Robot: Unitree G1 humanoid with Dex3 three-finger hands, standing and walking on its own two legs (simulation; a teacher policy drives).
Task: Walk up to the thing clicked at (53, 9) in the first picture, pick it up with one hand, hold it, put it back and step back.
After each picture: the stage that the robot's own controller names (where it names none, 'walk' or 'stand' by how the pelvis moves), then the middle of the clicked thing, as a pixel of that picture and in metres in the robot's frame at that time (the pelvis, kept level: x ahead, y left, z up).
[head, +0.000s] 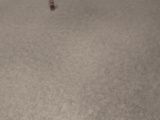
stand; (51, 1) +2.14 +0.42 -0.66
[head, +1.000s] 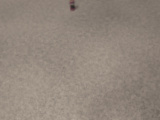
walk; (71, 1) +2.03 +0.25 -0.64
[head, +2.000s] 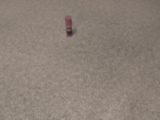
walk; (68, 26) +1.40 +0.18 -0.63
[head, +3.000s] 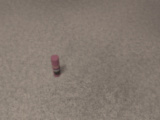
walk; (56, 66) +0.89 +0.23 -0.64
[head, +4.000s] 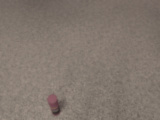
walk; (54, 105) +0.53 +0.20 -0.65
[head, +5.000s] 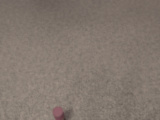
stand; (60, 117) +0.42 +0.19 -0.64
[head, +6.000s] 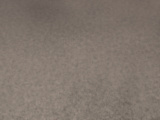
stand; out of the picture +0.39 +0.21 -0.66
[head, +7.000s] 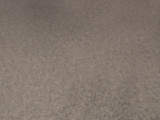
stand; out of the picture +0.38 +0.21 -0.66
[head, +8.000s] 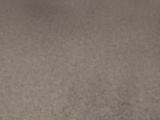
stand; out of the picture +0.37 +0.21 -0.66
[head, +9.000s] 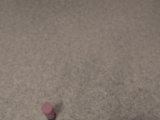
go down; (49, 112) +0.39 +0.21 -0.61
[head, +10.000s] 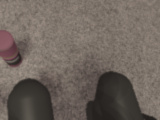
go down; (9, 52) +0.45 +0.25 -0.23
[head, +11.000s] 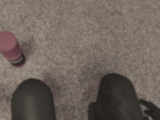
close in; (13, 52) +0.45 +0.25 -0.23
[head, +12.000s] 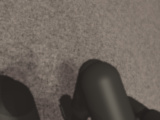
close; out of the picture +0.43 +0.29 -0.16
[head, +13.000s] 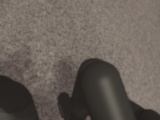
close; out of the picture +0.42 +0.29 -0.16
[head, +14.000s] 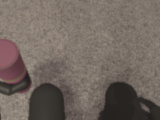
lift; (13, 72) +0.34 +0.23 -0.02
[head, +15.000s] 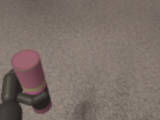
hold; (35, 86) +0.31 +0.16 +0.06
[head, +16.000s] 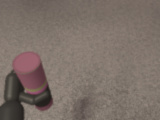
hold; (37, 85) +0.32 +0.16 +0.04
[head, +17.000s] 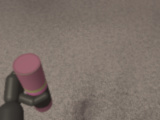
hold; (36, 87) +0.32 +0.16 +0.04
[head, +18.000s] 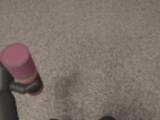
crouch; (27, 74) +0.37 +0.18 -0.01
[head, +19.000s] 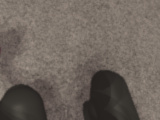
lower; out of the picture +0.48 +0.26 -0.05
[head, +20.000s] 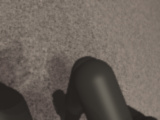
lower; out of the picture +0.44 +0.30 -0.16
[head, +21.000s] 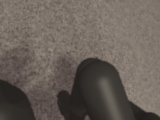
lower; out of the picture +0.43 +0.30 -0.16
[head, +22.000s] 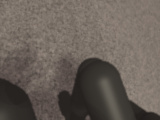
lower; out of the picture +0.42 +0.30 -0.16
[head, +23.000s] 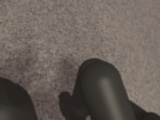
lower; out of the picture +0.42 +0.30 -0.16
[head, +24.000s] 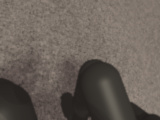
open; out of the picture +0.43 +0.29 -0.16
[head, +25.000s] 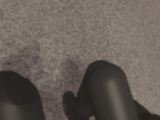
stand; out of the picture +0.41 +0.29 -0.17
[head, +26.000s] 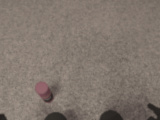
stand; (45, 93) +0.42 +0.21 -0.48
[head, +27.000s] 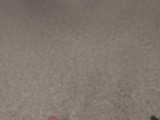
stand; out of the picture +0.39 +0.20 -0.60
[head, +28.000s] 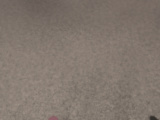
stand; out of the picture +0.39 +0.20 -0.60
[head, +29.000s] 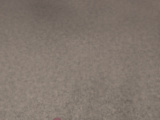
stand; out of the picture +0.39 +0.19 -0.64
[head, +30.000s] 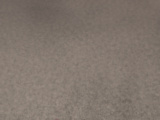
stand; out of the picture +0.39 +0.20 -0.66
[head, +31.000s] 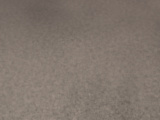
stand; out of the picture +0.38 +0.21 -0.66
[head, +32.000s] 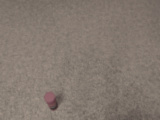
walk; (51, 102) +0.43 +0.19 -0.64
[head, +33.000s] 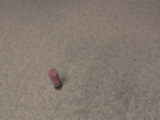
walk; (55, 80) +0.67 +0.26 -0.63
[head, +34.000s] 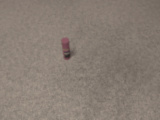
stand; (66, 49) +0.99 +0.16 -0.63
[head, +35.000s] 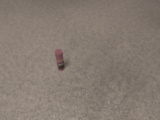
stand; (60, 60) +0.98 +0.22 -0.64
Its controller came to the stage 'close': yes
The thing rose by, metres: 0.67
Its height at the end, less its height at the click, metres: +0.00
